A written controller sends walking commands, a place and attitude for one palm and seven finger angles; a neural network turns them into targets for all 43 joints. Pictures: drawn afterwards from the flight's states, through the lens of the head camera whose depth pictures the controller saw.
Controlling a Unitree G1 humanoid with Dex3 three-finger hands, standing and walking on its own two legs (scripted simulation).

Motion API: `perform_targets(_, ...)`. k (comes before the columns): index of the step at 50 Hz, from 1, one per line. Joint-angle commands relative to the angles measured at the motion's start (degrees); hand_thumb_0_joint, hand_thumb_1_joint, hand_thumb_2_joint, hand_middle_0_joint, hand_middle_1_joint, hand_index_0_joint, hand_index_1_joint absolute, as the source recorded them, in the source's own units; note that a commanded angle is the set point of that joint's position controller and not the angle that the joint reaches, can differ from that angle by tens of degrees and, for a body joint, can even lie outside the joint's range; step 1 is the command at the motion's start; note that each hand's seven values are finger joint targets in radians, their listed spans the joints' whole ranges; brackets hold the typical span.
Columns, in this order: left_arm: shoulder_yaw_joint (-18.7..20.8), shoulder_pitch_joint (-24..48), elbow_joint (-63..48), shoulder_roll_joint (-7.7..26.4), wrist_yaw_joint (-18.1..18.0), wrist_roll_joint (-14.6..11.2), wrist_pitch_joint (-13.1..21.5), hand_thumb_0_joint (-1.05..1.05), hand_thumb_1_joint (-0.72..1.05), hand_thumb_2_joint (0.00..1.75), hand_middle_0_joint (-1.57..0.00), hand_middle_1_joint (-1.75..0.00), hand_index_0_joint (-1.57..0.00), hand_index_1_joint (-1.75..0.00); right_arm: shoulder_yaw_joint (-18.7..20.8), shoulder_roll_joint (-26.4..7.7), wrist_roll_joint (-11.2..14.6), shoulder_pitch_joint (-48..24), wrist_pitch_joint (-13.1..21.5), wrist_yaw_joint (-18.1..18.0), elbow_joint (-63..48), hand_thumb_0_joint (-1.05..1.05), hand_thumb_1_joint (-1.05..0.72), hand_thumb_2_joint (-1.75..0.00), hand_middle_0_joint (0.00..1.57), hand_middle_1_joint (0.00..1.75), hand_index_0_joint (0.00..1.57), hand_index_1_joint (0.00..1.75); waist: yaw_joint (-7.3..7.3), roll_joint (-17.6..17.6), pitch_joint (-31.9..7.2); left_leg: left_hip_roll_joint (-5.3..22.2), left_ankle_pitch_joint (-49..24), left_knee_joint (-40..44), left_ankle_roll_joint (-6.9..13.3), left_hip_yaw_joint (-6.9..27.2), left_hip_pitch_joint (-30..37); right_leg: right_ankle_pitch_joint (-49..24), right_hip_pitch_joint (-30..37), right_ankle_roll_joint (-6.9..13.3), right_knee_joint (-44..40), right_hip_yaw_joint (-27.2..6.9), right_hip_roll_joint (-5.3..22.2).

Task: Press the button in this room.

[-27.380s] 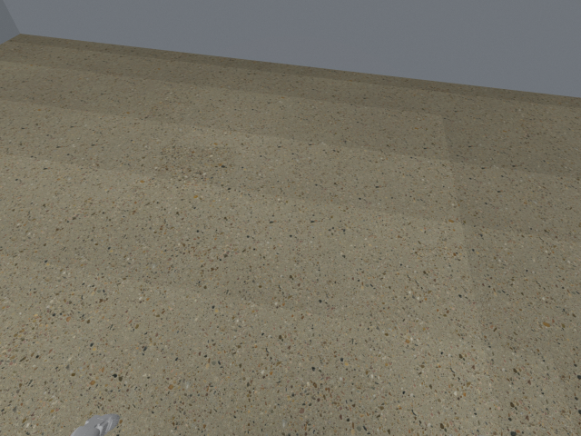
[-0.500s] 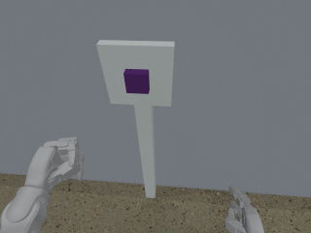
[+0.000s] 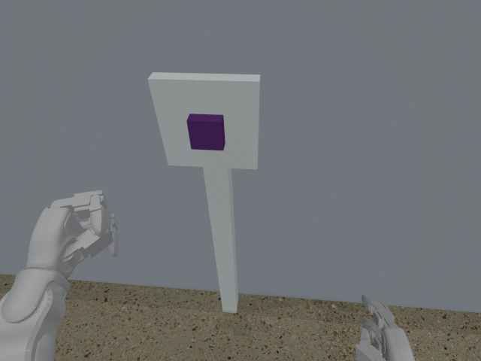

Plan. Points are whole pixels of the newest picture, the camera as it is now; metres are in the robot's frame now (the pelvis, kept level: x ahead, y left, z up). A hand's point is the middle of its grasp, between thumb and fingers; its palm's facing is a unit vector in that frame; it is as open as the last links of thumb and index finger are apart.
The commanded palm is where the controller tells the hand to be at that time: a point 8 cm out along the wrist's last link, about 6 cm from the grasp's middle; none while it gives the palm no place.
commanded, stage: raise the hand and make a fist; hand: left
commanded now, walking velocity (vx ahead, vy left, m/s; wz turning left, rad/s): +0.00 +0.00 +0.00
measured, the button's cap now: (207, 131) +0.49 +0.13 +0.16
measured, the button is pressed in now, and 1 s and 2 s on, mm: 0 0 0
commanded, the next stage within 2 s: aim a knuckle at the button in 0.06 s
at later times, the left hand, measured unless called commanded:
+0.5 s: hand (148, 217) +0.28 +0.18 +0.14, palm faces +0.02 -1.00 -0.05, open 3.1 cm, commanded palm +0.25 +0.23 +0.15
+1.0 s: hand (185, 192) +0.34 +0.14 +0.14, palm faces +0.00 -1.00 +0.00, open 3.1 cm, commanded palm +0.32 +0.19 +0.13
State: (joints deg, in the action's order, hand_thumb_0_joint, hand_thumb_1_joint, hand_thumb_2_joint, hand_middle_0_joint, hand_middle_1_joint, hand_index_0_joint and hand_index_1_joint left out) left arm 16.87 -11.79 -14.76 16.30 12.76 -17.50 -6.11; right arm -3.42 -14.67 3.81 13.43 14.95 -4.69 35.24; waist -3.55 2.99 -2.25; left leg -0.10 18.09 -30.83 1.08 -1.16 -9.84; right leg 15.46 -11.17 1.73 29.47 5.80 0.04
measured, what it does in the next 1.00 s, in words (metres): stands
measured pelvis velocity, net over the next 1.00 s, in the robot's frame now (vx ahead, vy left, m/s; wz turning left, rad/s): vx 0.01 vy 0.00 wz -0.02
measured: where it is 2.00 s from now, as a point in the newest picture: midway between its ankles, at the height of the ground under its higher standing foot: outside the picture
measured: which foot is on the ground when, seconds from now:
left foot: down 0.00-1.00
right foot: down 0.00-1.00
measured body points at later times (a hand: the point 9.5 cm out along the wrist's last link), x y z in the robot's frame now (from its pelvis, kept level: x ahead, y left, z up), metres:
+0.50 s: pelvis -0.01 -0.01 +0.00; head -0.02 -0.03 +0.45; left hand +0.27 +0.23 +0.15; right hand +0.18 -0.24 -0.07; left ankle -0.01 +0.11 -0.73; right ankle +0.01 -0.10 -0.73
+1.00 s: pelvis +0.01 +0.00 +0.00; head +0.01 -0.01 +0.45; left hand +0.33 +0.19 +0.14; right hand +0.18 -0.23 -0.08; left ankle -0.01 +0.11 -0.73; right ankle +0.01 -0.10 -0.73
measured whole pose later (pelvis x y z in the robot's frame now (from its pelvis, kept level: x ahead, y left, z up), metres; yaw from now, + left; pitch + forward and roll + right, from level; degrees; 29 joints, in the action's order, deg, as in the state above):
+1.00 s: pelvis +0.01 +0.00 +0.00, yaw -1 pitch +0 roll +0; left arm 5.8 7.9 3.8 9.3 3.7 -11.1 -4.2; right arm -2.6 -13.4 3.2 12.8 10.0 -3.2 36.6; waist -1.3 2.7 -2.1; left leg -0.4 18.6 -29.8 1.3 -2.7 -11.3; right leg 16.3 -13.9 1.4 30.1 4.2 0.2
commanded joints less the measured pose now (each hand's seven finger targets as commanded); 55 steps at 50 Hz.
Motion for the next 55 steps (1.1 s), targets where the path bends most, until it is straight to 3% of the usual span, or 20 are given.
perform_targets(1, 2.33, 11.98, -8.99, 9.27, 0.46, -0.09, 3.47, 0.0, 0.9, 0.9, -1.3, -1.5, -1.3, -1.5, 1.99, -5.91, 0.19, -7.92, 3.74, -0.5, -8.87, 0.0, -0.9, -0.9, 0.2, 0.3, 0.2, 0.3, 1.26, 0.01, -1.65, 0.02, -8.68, 5.52, 0.36, 2.65, -0.99, -5.64, -0.46, -0.78, -5.93, -2.49, 0.04)
perform_targets(4, 3.47, 11.91, -9.25, 10.78, 1.53, -0.36, 1.65, 0.0, 0.9, 0.9, -1.3, -1.5, -1.3, -1.5, 2.16, -6.02, 0.36, -8.9, 3.46, -0.88, -9.5, 0.0, -0.9, -0.9, 0.2, 0.3, 0.2, 0.3, 0.87, -0.48, -3.05, -0.2, -8.38, 5.45, 0.69, 2.41, -0.9, -5.16, 0.57, -1.01, -6.37, -3.14, 0.51)
perform_targets(6, 5.55, 11.31, -9.24, 12.25, 1.36, -0.9, 1.59, 0.0, 0.9, 0.9, -1.3, -1.5, -1.3, -1.5, 2.05, -6.06, 0.17, -9.17, 3.42, -0.87, -9.49, 0.0, -0.9, -0.9, 0.2, 0.3, 0.2, 0.3, 0.38, -3.92, -3.82, -0.09, -8.84, 5.21, 0.77, 2.39, -1.67, -4.74, 1.9, -1.3, -6.52, -3.39, 0.57)
perform_targets(8, 6.31, 12.48, -10.61, 12.06, 1.04, -1.38, 2.4, 0.0, 0.9, 0.9, -1.3, -1.5, -1.3, -1.5, 1.9, -5.59, 0.1, -9.86, 3.61, -0.78, -9.68, 0.0, -0.9, -0.9, 0.2, 0.3, 0.2, 0.3, 0.2, -2.04, -4.74, -0.28, -9.64, 5.18, 0.75, 2.45, -0.96, -5.7, 2.1, -1.23, -6.2, -3.52, 0.74)
perform_targets(11, 4.21, 17.83, -9.08, 10.34, 0.19, -1.53, 3.98, 0.0, 0.9, 0.9, -1.3, -1.5, -1.3, -1.5, 1.84, -5.42, 0.17, -9.38, 4.12, -0.92, -8.58, 0.0, -0.9, -0.9, 0.2, 0.3, 0.2, 0.3, 1.45, -3.03, -4.12, -0.15, -8.49, 4.63, 0.72, 2.17, -0.71, -4.22, 0.5, -1.64, -6.57, -3.83, 0.6)
perform_targets(15, 1.56, 21.49, -4.2, 9.0, -0.16, -0.44, 4.84, 0.0, 0.9, 0.9, -1.3, -1.5, -1.3, -1.5, 1.84, -5.61, 0.28, -8.89, 4.36, -1.25, -7.54, 0.0, -0.9, -0.9, 0.2, 0.3, 0.2, 0.3, 2.15, -0.71, -1.95, -0.39, -5.92, 4.86, 0.68, 2.21, -1.38, -1.21, -1.24, -1.53, -7.17, -4.37, 0.97)
perform_targets(16, 1.37, 22.18, -3.06, 9.39, -0.3, -0.02, 4.76, 0.0, 0.9, 0.9, -1.3, -1.5, -1.3, -1.5, 2.03, -5.68, 0.29, -9.07, 4.35, -1.33, -7.47, 0.0, -0.9, -0.9, 0.2, 0.3, 0.2, 0.3, 2.15, -2.21, -1.71, -0.24, -5.82, 4.49, 0.81, 2.11, -1.9, -0.67, -1.08, -1.57, -7.47, -5.14, 1.11)
perform_targets(19, -1.09, 26.06, -1.98, 8.37, -0.46, 0.98, 4.48, 0.0, 0.9, 0.9, -1.3, -1.5, -1.3, -1.5, 2.02, -5.62, 0.39, -9.2, 4.11, -1.48, -7.94, 0.0, -0.9, -0.9, 0.2, 0.3, 0.2, 0.3, 2.38, -1.24, -3.18, -0.46, -5.56, 4.59, 0.81, 2.06, -1.83, -0.56, -0.44, -1.58, -7.05, -5.25, 1.42)
perform_targets(21, -1.11, 26.34, -1.02, 8.46, -0.99, 1.28, 4.65, 0.0, 0.9, 0.9, -1.3, -1.5, -1.3, -1.5, 2.07, -5.67, 0.27, -8.99, 3.93, -1.41, -8.01, 0.0, -0.9, -0.9, 0.2, 0.3, 0.2, 0.3, 2.09, -3.4, -4.91, -0.31, -6.37, 4.49, 0.88, 2.01, -1.93, -1.35, 0.48, -1.67, -6.62, -5.11, 1.29)
perform_targets(24, 1.55, 27.75, -0.78, 9.99, -2.27, 1.42, 5.26, 0.0, 0.9, 0.9, -1.3, -1.5, -1.3, -1.5, 2.2, -5.37, -0.11, -9.06, 3.54, -1.13, -8.19, 0.0, -0.9, -0.9, 0.2, 0.3, 0.2, 0.3, 1.1, -2.05, -8.71, -0.51, -9.68, 4.36, 0.69, 1.65, -1.28, -6.71, 3.32, -1.53, -5.16, -5.09, 1.51)
perform_targets(25, 0.93, 26.29, -0.72, 8.74, -2.71, 1.56, 5.35, 0.0, 0.9, 0.9, -1.3, -1.5, -1.3, -1.5, 2.07, -5.11, -0.14, -9.1, 3.42, -0.85, -8.46, 0.0, -0.9, -0.9, 0.2, 0.3, 0.2, 0.3, 0.7, -1.25, -9.22, -0.59, -10.95, 4.44, 0.57, 1.42, -1.04, -8.94, 3.74, -1.38, -4.5, -4.58, 1.4)
perform_targets(26, 0.71, 26.23, 0.19, 8.43, -3.25, 1.63, 5.53, 0.0, 0.9, 0.9, -1.3, -1.5, -1.3, -1.5, 2.07, -5.15, -0.31, -8.79, 3.25, -0.58, -8.35, 0.0, -0.9, -0.9, 0.2, 0.3, 0.2, 0.3, 0.6, -3.88, -9.59, -0.42, -11.53, 4.51, 0.56, 1.56, -1.67, -9.77, 4.19, -1.5, -4.24, -4.43, 1.27)
perform_targets(29, -0.98, 28.34, 2.12, 6.59, -4.32, 2.18, 5.42, 0.0, 0.9, 0.9, -1.3, -1.5, -1.3, -1.5, 2.27, -5.1, -0.19, -8.5, 2.48, -0.23, -8.06, 0.0, -0.9, -0.9, 0.2, 0.3, 0.2, 0.3, 1.25, -2.49, -8.12, -0.41, -12.55, 4.49, 0.47, 0.97, -1.37, -12.4, 2.98, -1.41, -3.88, -4.19, 1.08)
perform_targets(31, -0.53, 28.4, 4.17, 7.37, -5.17, 2.87, 4.96, 0.0, 0.9, 0.9, -1.3, -1.5, -1.3, -1.5, 2.42, -5.44, -0.29, -8.05, 1.76, -0.08, -7.82, 0.0, -0.9, -0.9, 0.2, 0.3, 0.2, 0.3, 1.25, -5.12, -7.35, -0.22, -12.65, 4.58, 0.55, 0.95, -2.26, -12.29, 3.1, -1.42, -4.0, -4.21, 0.96)
perform_targets(33, -2.2, 31.18, 4.39, 6.31, -5.48, 3.46, 4.48, 0.0, 0.9, 0.9, -1.3, -1.5, -1.3, -1.5, 2.46, -5.46, -0.16, -8.02, 1.08, -0.07, -8.07, 0.0, -0.9, -0.9, 0.2, 0.3, 0.2, 0.3, 1.76, -3.03, -7.08, -0.35, -12.6, 4.55, 0.54, 0.69, -1.93, -12.65, 2.43, -1.3, -3.99, -4.41, 1.07)
perform_targets(36, -5.41, 34.75, 3.33, 3.59, -6.13, 4.29, 4.75, 0.0, 0.9, 0.9, -1.3, -1.5, -1.3, -1.5, 2.57, -5.18, -0.22, -7.65, 0.59, 0.09, -8.21, 0.0, -0.9, -0.9, 0.2, 0.3, 0.2, 0.3, 2.51, -2.47, -8.57, -0.11, -14.28, 4.1, 0.53, 0.83, -0.17, -14.15, 1.8, -1.1, -3.35, -3.92, 0.76)
perform_targets(40, -4.79, 36.11, 2.18, 3.82, -7.35, 4.83, 6.33, 0.0, 0.9, 0.9, -1.3, -1.5, -1.3, -1.5, 2.88, -5.01, -0.7, -6.79, 0.27, 0.44, -8.04, 0.0, -0.9, -0.9, 0.2, 0.3, 0.2, 0.3, 2.29, -2.46, -13.59, -0.09, -18.64, 3.69, 0.18, 1.01, 2.08, -19.01, 3.71, -0.83, -1.77, -3.42, 0.65)
perform_targets(46, -7.61, 33.08, 6.23, 0.08, -9.06, 5.85, 5.89, 0.0, 0.9, 0.9, -1.3, -1.5, -1.3, -1.5, 3.03, -4.96, -0.83, -6.05, -1.27, 1.46, -7.64, 0.0, -0.9, -0.9, 0.2, 0.3, 0.2, 0.3, 1.96, -4.49, -11.94, 0.35, -21.99, 3.37, -0.22, 0.89, 1.13, -22.05, 3.27, -0.68, -1.07, -2.8, 0.41)
perform_targets(51, -9.75, 41.39, 8.95, -0.85, -11.36, 7.33, 4.44, 0.0, 0.9, 0.9, -1.3, -1.5, -1.3, -1.5, 2.98, -5.13, -0.71, -6.5, -3.5, 1.33, -7.42, 0.0, -0.9, -0.9, 0.2, 0.3, 0.2, 0.3, 3.48, -4.93, -8.75, 0.41, -17.17, 3.75, -0.04, 1.24, 0.07, -16.38, 0.2, -0.63, -2.1, -2.94, 0.35)
perform_targets(55, -12.74, 49.4, 8.32, -3.86, -13.26, 8.12, 6.16, 0.0, 0.9, 0.9, -1.3, -1.5, -1.3, -1.5, 2.92, -4.37, -1.02, -6.14, -4.16, 1.33, -7.4, 0.0, -0.9, -0.9, 0.2, 0.3, 0.2, 0.3, 4.31, -2.37, -12.14, 0.45, -18.04, 3.23, -0.31, 1.75, 2.5, -16.07, -0.71, -0.38, -1.3, -2.95, 0.28)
